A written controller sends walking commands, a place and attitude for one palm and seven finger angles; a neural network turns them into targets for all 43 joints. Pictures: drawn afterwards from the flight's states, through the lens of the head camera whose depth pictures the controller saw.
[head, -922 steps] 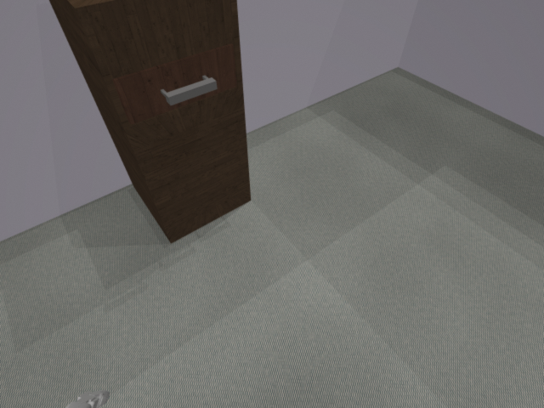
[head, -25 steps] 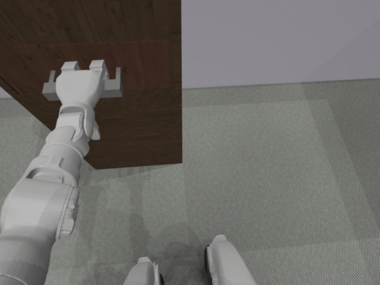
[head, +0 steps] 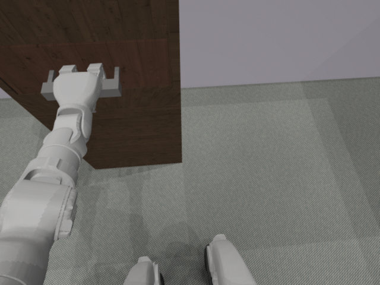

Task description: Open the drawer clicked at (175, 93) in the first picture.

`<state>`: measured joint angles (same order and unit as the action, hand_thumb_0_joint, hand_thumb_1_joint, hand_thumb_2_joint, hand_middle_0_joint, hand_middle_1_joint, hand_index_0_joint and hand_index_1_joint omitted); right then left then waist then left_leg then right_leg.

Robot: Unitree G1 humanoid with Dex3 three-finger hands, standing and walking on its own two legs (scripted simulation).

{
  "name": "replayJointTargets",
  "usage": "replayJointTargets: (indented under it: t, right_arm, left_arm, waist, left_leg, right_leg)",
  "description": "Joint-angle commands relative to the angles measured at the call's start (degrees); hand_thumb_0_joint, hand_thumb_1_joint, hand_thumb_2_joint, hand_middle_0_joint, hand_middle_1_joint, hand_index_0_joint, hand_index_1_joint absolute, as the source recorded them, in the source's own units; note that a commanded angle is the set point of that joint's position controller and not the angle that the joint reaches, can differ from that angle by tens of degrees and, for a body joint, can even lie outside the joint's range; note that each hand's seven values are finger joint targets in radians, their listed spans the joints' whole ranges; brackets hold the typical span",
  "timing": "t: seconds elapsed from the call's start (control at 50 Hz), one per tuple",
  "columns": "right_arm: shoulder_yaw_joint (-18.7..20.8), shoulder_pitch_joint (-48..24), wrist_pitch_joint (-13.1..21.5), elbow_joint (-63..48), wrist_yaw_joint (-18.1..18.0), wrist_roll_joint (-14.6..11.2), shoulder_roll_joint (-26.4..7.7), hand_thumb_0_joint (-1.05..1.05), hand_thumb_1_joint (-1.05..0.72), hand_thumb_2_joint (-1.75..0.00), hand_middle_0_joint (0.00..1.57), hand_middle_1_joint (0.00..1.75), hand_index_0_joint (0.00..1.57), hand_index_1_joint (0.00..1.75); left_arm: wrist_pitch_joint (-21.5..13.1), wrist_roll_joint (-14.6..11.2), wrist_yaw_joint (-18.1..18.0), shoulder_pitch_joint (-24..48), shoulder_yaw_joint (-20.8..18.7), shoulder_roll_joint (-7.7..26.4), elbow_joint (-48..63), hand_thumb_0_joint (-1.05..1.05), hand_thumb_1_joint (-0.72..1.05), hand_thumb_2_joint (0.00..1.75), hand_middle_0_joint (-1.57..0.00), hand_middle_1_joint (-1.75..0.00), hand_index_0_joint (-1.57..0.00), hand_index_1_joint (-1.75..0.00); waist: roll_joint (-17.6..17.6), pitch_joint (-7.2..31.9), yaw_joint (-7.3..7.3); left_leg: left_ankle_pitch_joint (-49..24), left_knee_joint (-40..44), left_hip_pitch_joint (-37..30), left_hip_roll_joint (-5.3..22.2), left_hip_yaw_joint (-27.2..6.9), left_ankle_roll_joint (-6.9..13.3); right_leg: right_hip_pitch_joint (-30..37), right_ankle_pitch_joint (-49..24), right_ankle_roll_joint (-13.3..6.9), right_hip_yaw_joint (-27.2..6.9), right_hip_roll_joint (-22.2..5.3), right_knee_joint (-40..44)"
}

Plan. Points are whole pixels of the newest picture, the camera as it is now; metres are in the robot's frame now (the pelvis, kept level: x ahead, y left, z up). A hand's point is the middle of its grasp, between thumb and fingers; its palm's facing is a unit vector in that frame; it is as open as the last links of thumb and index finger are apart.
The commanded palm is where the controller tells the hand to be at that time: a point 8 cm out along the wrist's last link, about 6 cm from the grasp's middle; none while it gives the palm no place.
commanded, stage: close the thumb around the handle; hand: left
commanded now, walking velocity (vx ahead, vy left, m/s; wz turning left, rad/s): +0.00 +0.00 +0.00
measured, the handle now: (84, 81) +0.57 +0.18 +0.01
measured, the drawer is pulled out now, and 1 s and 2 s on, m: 0.00 0.08 0.21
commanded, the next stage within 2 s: pull the drawer open in 0.10 s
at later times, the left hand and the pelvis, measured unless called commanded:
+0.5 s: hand (88, 110) +0.50 +0.17 -0.01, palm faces -0.05 -0.03 -1.00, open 6.1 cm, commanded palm +0.46 +0.18 +0.05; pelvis +0.01 +0.00 +0.01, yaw -1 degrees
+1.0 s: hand (85, 137) +0.44 +0.17 -0.01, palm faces -0.03 -0.03 -1.00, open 6.1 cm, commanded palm +0.40 +0.18 +0.05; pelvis +0.02 +0.00 +0.02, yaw -1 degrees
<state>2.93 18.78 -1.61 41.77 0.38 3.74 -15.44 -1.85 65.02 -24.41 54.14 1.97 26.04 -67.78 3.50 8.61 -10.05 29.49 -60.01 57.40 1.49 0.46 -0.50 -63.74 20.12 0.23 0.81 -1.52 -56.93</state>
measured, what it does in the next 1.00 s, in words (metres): stands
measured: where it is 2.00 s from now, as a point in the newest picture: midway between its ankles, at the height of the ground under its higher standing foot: outside the picture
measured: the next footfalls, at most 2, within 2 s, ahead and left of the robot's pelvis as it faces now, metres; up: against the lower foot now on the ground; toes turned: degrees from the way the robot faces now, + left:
none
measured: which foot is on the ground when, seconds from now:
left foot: down 0.00-1.00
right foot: down 0.00-1.00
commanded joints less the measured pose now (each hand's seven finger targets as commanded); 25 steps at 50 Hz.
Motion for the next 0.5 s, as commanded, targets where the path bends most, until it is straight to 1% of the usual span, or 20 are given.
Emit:
replayJointTargets:
  t: [0.0, 0.02, 0.04, 0.06, 0.08, 0.12, 0.14, 0.16, 0.18, 0.22, 0.24, 0.26, 0.28, 0.3, 0.34, 0.36, 0.38, 0.44, 0.46, 0.48]
  right_arm:
    - [3.4, 10.6, 0.4, -1.6, -0.8, -0.1, -9.4, 0.0, -0.9, -0.9, 0.2, 0.3, 0.2, 0.3]
    - [3.3, 10.7, 0.5, -1.6, -0.8, -0.1, -9.4, 0.0, -0.9, -0.9, 0.2, 0.3, 0.2, 0.3]
    - [3.5, 10.7, 0.5, -1.3, -0.8, 0.0, -9.4, 0.0, -0.9, -0.9, 0.2, 0.3, 0.2, 0.3]
    - [3.5, 11.1, 0.6, -1.3, -0.7, 0.0, -9.4, 0.0, -0.9, -0.9, 0.2, 0.3, 0.2, 0.3]
    - [3.6, 11.1, 0.4, -1.2, -0.6, 0.1, -9.6, 0.0, -0.9, -0.9, 0.2, 0.3, 0.2, 0.3]
    - [3.6, 11.1, 0.5, -1.3, -0.5, 0.1, -9.3, 0.0, -0.9, -0.9, 0.2, 0.3, 0.2, 0.3]
    - [3.5, 10.8, 0.4, -1.3, -0.5, 0.2, -9.4, 0.0, -0.9, -0.9, 0.2, 0.3, 0.2, 0.3]
    - [3.6, 11.0, 0.3, -1.2, -0.5, 0.2, -9.4, 0.0, -0.9, -0.9, 0.2, 0.3, 0.2, 0.3]
    - [3.5, 10.9, 0.2, -1.1, -0.5, 0.1, -9.5, 0.0, -0.9, -0.9, 0.2, 0.3, 0.2, 0.3]
    - [3.5, 10.6, 0.2, -1.8, -0.4, 0.0, -9.2, 0.0, -0.9, -0.9, 0.2, 0.3, 0.2, 0.3]
    - [3.7, 10.3, 0.2, -1.8, -0.2, 0.0, -9.1, 0.0, -0.9, -0.9, 0.2, 0.3, 0.2, 0.3]
    - [3.8, 10.4, 0.1, -1.6, -0.2, 0.0, -9.0, 0.0, -0.9, -0.9, 0.2, 0.3, 0.2, 0.3]
    - [3.8, 10.3, 0.0, -1.6, -0.1, 0.1, -9.1, 0.0, -0.9, -0.9, 0.2, 0.3, 0.2, 0.3]
    - [3.8, 9.9, -0.2, -1.9, -0.1, 0.0, -9.1, 0.0, -0.9, -0.9, 0.2, 0.3, 0.2, 0.3]
    - [3.9, 9.5, -0.3, -1.9, -0.1, -0.1, -8.9, 0.0, -0.9, -0.9, 0.2, 0.3, 0.2, 0.3]
    - [3.9, 9.2, -0.4, -1.9, -0.1, -0.2, -8.8, 0.0, -0.9, -0.9, 0.2, 0.3, 0.2, 0.3]
    - [3.8, 9.0, -0.5, -1.9, -0.1, -0.3, -9.1, 0.0, -0.9, -0.9, 0.2, 0.3, 0.2, 0.3]
    - [4.3, 8.4, -0.8, -2.3, 0.1, -0.1, -8.5, 0.0, -0.9, -0.9, 0.2, 0.3, 0.2, 0.3]
    - [4.3, 8.3, -0.9, -2.3, 0.1, -0.2, -8.2, 0.0, -0.9, -0.9, 0.2, 0.3, 0.2, 0.3]
    - [4.4, 8.0, -0.9, -2.4, 0.2, -0.2, -8.3, 0.0, -0.9, -0.9, 0.2, 0.3, 0.2, 0.3]
  left_arm:
    - [-0.2, 0.0, -3.4, 27.1, -3.1, 14.5, 11.9, 0.0, 0.9, 0.9, -0.4, -1.35, -0.4, -1.35]
    - [-0.1, 0.1, -3.4, 27.0, -3.1, 14.5, 12.1, 0.0, 0.9, 0.9, -0.4, -1.35, -0.4, -1.35]
    - [0.0, 0.0, -3.5, 28.0, -2.4, 13.3, 12.0, 0.0, 0.9, 0.9, -0.4, -1.35, -0.4, -1.35]
    - [0.0, 0.1, -3.6, 27.5, -2.9, 13.9, 12.7, 0.0, 0.9, 0.9, -0.4, -1.35, -0.4, -1.35]
    - [0.1, 0.1, -3.6, 26.5, -3.2, 13.9, 12.3, 0.0, 0.9, 0.9, -0.4, -1.35, -0.4, -1.35]
    - [0.1, -0.3, -3.6, 26.6, -2.7, 12.9, 13.1, 0.0, 0.9, 0.9, -0.4, -1.35, -0.4, -1.35]
    - [-0.1, -0.5, -3.5, 26.6, -3.8, 14.2, 13.8, 0.0, 0.9, 0.9, -0.4, -1.35, -0.4, -1.35]
    - [-0.1, -0.5, -3.4, 25.7, -3.4, 13.7, 13.1, 0.0, 0.9, 0.9, -0.4, -1.35, -0.4, -1.35]
    - [-0.1, -0.5, -3.3, 25.1, -4.0, 14.6, 13.2, 0.0, 0.9, 0.9, -0.4, -1.35, -0.4, -1.35]
    - [-0.3, -0.8, -3.2, 21.2, -3.6, 12.8, 13.8, 0.0, 0.9, 0.9, -0.4, -1.35, -0.4, -1.35]
    - [-0.6, -0.9, -3.1, 21.0, -2.5, 10.9, 14.0, 0.0, 0.9, 0.9, -0.4, -1.35, -0.4, -1.35]
    - [-0.7, -1.0, -3.1, 19.6, -2.7, 10.7, 14.3, 0.0, 0.9, 0.9, -0.4, -1.35, -0.4, -1.35]
    - [-0.9, -1.2, -3.2, 18.4, -4.1, 12.3, 14.9, 0.0, 0.9, 0.9, -0.4, -1.35, -0.4, -1.35]
    - [-0.8, -1.2, -3.2, 15.9, -4.2, 12.2, 14.6, 0.0, 0.9, 0.9, -0.4, -1.35, -0.4, -1.35]
    - [-1.1, -1.4, -3.3, 15.0, -3.9, 11.0, 15.4, 0.0, 0.9, 0.9, -0.4, -1.35, -0.4, -1.35]
    - [-0.8, -1.3, -3.4, 12.6, -3.2, 10.0, 14.1, 0.0, 0.9, 0.9, -0.4, -1.35, -0.4, -1.35]
    - [-1.0, -1.3, -3.7, 13.1, -4.8, 12.1, 16.3, 0.0, 0.9, 0.9, -0.4, -1.35, -0.4, -1.35]
    - [-1.2, -1.1, -4.3, 8.7, -4.9, 10.6, 18.9, 0.0, 0.9, 0.9, -0.4, -1.35, -0.4, -1.35]
    - [-1.1, -1.0, -4.5, 6.7, -3.5, 8.4, 18.4, 0.0, 0.9, 0.9, -0.4, -1.35, -0.4, -1.35]
    - [-1.2, -1.2, -4.7, 5.7, -4.2, 8.7, 19.8, 0.0, 0.9, 0.9, -0.4, -1.35, -0.4, -1.35]
  waist:
    - [0.3, 31.5, -1.59]
    - [1.6, 32.0, -1.05]
    - [1.5, 32.4, -1.67]
    - [2.9, 33.1, -1.17]
    - [2.4, 33.6, -0.83]
    - [2.5, 33.6, -1.01]
    - [2.9, 34.1, -0.5]
    - [2.5, 34.1, -0.72]
    - [2.5, 33.0, -0.29]
    - [2.3, 33.9, 0.92]
    - [2.5, 34.2, 0.61]
    - [3.2, 33.3, 0.96]
    - [1.8, 33.2, 1.54]
    - [1.3, 33.2, 2.14]
    - [-0.1, 32.5, 2.16]
    - [-0.4, 30.3, 2.32]
    - [0.3, 30.8, 3.03]
    - [0.0, 33.7, 4.32]
    - [0.0, 31.4, 4.29]
    - [0.1, 30.6, 4.73]
  left_leg:
    - [-20.9, 5.8, -10.3, -3.2, 0.3, 2.8]
    - [-21.3, 6.0, -10.8, -3.2, 0.1, 2.6]
    - [-22.4, 5.9, -12.1, -3.0, -0.1, 2.6]
    - [-23.7, 5.8, -13.2, -2.9, -0.2, 2.5]
    - [-24.2, 5.8, -13.8, -2.8, -0.4, 2.4]
    - [-24.7, 5.8, -14.0, -2.8, -0.2, 2.4]
    - [-25.2, 5.8, -14.2, -2.8, -0.2, 2.3]
    - [-25.1, 5.9, -14.2, -2.8, -0.3, 2.4]
    - [-25.3, 6.1, -14.0, -2.7, -0.3, 2.3]
    - [-26.5, 6.6, -14.9, -2.8, -0.1, 2.2]
    - [-27.5, 6.6, -16.1, -2.6, -0.4, 2.1]
    - [-27.9, 6.6, -16.2, -2.5, -0.1, 2.1]
    - [-28.0, 6.8, -15.8, -2.5, 0.1, 2.3]
    - [-27.8, 7.0, -15.4, -2.6, 0.4, 2.2]
    - [-26.9, 7.6, -14.8, -2.6, 0.5, 2.3]
    - [-26.3, 8.0, -14.3, -2.6, 0.8, 2.3]
    - [-26.5, 8.3, -14.6, -2.5, 0.8, 2.2]
    - [-31.4, 8.3, -17.4, -2.5, 0.7, 2.1]
    - [-31.9, 8.6, -17.3, -2.4, 1.0, 2.1]
    - [-32.2, 9.0, -17.6, -2.2, 1.0, 2.1]
  right_leg:
    - [26.1, -17.6, -1.4, 0.0, 2.5, 5.1]
    - [25.8, -17.4, -1.6, 0.2, 2.5, 4.8]
    - [25.2, -17.9, -1.7, 0.3, 2.5, 4.8]
    - [24.8, -18.3, -1.7, 0.5, 2.6, 4.6]
    - [24.7, -18.3, -1.8, 0.6, 2.6, 4.5]
    - [25.4, -19.1, -1.7, 0.6, 2.7, 4.9]
    - [26.0, -19.5, -1.8, 0.5, 2.7, 4.6]
    - [26.1, -19.6, -1.7, 0.5, 2.7, 4.8]
    - [25.9, -19.5, -1.8, 0.7, 2.7, 4.8]
    - [27.4, -20.5, -1.9, 0.7, 2.8, 5.0]
    - [26.7, -20.7, -2.0, 0.9, 2.8, 4.9]
    - [26.6, -21.1, -1.9, 0.8, 2.8, 5.1]
    - [28.1, -22.1, -1.8, 0.6, 2.8, 5.3]
    - [29.1, -22.3, -1.8, 0.5, 2.8, 5.4]
    - [30.1, -22.4, -1.9, 0.5, 2.8, 5.7]
    - [29.8, -22.2, -1.8, 0.6, 2.7, 6.2]
    - [30.4, -22.4, -1.9, 0.4, 2.7, 6.0]
    - [32.3, -25.8, -2.0, 0.4, 2.7, 5.7]
    - [31.9, -26.0, -2.0, 0.6, 2.7, 6.1]
    - [32.1, -26.1, -2.0, 0.6, 2.6, 6.4]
